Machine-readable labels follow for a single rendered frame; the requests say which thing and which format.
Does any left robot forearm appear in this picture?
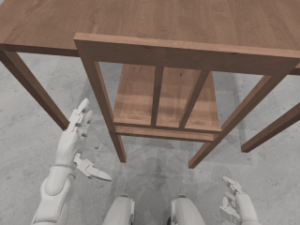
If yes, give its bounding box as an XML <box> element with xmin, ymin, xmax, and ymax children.
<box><xmin>30</xmin><ymin>165</ymin><xmax>77</xmax><ymax>225</ymax></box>

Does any left robot hand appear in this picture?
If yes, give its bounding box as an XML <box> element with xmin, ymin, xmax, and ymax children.
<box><xmin>54</xmin><ymin>98</ymin><xmax>112</xmax><ymax>182</ymax></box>

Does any left robot thigh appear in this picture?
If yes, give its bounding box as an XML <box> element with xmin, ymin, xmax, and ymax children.
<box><xmin>102</xmin><ymin>197</ymin><xmax>135</xmax><ymax>225</ymax></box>

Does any right robot thigh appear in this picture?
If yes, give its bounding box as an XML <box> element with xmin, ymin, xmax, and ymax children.
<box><xmin>171</xmin><ymin>198</ymin><xmax>205</xmax><ymax>225</ymax></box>

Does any robot thigh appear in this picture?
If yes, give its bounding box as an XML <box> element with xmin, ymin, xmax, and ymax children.
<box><xmin>171</xmin><ymin>198</ymin><xmax>205</xmax><ymax>225</ymax></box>
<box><xmin>102</xmin><ymin>197</ymin><xmax>135</xmax><ymax>225</ymax></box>

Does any right robot hand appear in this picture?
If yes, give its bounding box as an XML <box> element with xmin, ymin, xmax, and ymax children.
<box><xmin>219</xmin><ymin>176</ymin><xmax>259</xmax><ymax>225</ymax></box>

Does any chair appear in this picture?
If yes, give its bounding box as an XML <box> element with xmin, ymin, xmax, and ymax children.
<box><xmin>73</xmin><ymin>32</ymin><xmax>300</xmax><ymax>169</ymax></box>

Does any table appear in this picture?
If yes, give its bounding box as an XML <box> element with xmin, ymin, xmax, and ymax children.
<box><xmin>0</xmin><ymin>0</ymin><xmax>300</xmax><ymax>153</ymax></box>

